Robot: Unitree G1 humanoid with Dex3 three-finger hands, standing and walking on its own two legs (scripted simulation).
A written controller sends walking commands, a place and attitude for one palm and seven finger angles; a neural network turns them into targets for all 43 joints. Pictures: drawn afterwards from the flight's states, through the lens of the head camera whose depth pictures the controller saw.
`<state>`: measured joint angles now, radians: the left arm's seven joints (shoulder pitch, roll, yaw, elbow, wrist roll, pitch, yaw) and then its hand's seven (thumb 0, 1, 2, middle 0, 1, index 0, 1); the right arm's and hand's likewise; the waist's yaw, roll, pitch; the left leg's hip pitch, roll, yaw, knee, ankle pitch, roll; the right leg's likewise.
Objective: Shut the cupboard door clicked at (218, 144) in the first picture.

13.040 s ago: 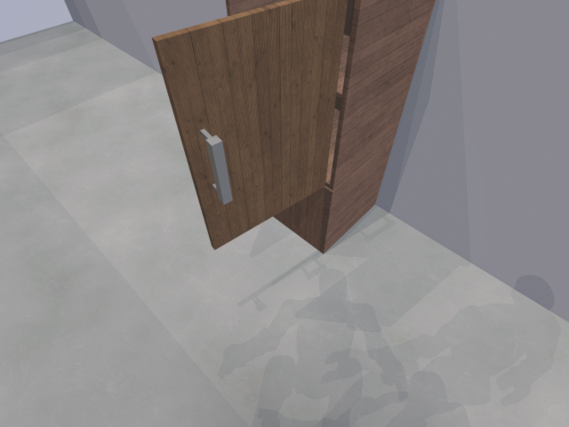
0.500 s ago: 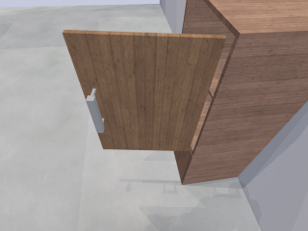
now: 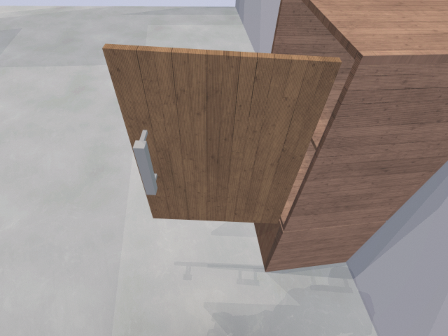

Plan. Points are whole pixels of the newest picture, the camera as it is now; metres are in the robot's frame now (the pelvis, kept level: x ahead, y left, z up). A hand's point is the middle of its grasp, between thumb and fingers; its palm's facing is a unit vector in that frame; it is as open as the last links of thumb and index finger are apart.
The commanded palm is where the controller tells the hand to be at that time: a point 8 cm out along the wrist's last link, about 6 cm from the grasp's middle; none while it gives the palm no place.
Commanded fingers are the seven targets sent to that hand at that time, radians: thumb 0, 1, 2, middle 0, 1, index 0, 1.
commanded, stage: look again from close up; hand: left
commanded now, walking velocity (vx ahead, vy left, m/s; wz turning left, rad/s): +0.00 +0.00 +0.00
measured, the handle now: (148, 163) +0.49 +0.22 -0.04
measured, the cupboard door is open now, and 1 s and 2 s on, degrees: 81 81 81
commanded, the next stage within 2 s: shuffle to correct the standing spot in 0.10 s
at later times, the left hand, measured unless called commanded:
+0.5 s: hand out of the picture +0.02 +0.17 -0.18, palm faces -0.01 -0.98 -0.19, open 7.4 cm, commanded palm none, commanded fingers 0.00 0.90 0.90 -0.20 -0.30 -0.20 -0.30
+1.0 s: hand out of the picture +0.04 +0.17 -0.18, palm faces +0.00 -0.97 -0.23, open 7.4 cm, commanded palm none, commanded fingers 0.00 0.90 0.90 -0.20 -0.30 -0.20 -0.30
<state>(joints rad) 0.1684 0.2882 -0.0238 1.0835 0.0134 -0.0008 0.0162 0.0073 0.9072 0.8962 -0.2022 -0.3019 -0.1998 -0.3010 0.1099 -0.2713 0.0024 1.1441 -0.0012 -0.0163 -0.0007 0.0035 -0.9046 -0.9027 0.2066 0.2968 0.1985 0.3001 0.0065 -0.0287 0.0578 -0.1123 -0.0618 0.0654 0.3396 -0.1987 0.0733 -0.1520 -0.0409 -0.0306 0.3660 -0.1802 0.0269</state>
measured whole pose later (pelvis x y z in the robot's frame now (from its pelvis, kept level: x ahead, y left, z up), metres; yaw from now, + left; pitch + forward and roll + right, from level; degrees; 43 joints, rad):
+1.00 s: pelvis +0.00 -0.01 -0.01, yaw -1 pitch -2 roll +0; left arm 0.25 0.18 -0.01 1.02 0.01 -0.01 0.05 0.01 0.91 0.90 -0.20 -0.30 -0.20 -0.30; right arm 0.22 -0.18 -0.02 1.01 -0.01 0.00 -0.02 0.01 -0.92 -0.90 0.20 0.30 0.20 0.30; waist -0.01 0.00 0.06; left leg -0.20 -0.03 0.07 0.54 -0.31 0.06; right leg -0.23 -0.02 -0.03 0.55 -0.28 0.00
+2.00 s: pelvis +0.00 -0.01 +0.00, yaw +0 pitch -1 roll +0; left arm 0.29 0.16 -0.03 1.09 0.01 -0.02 0.04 0.01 0.92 0.90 -0.20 -0.30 -0.20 -0.30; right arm 0.25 -0.15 0.01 1.14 0.00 -0.02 -0.02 0.01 -0.92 -0.90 0.20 0.30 0.20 0.30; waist 0.00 -0.03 0.04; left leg -0.16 -0.05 0.06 0.40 -0.23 0.06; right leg -0.19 -0.02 -0.02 0.41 -0.21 0.01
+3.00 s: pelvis +0.00 +0.00 -0.01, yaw +0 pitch -3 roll +0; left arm 0.28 0.17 -0.03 1.07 0.01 -0.01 0.04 0.01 0.91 0.90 -0.20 -0.30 -0.20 -0.30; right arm 0.27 -0.17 0.01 1.05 -0.01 -0.01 -0.03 0.01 -0.92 -0.90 0.20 0.30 0.20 0.30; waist -0.01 0.00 0.04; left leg -0.17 -0.05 0.07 0.51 -0.30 0.07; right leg -0.20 -0.03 -0.02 0.51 -0.27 0.02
